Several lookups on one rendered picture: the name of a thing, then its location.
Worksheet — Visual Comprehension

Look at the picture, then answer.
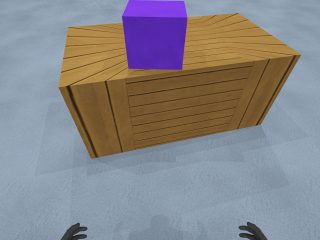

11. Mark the pedestal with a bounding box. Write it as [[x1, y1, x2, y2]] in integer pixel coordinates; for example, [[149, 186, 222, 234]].
[[58, 13, 301, 159]]

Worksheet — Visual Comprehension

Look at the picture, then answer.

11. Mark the robot right hand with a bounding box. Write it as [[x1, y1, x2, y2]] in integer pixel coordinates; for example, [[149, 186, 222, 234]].
[[238, 222, 268, 240]]

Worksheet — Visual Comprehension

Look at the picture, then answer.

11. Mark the carton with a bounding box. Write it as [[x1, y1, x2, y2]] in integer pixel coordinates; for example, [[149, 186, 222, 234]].
[[122, 0, 188, 70]]

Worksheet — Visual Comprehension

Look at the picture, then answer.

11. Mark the robot left hand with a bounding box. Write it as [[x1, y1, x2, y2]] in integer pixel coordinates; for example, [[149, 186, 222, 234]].
[[61, 223, 88, 240]]

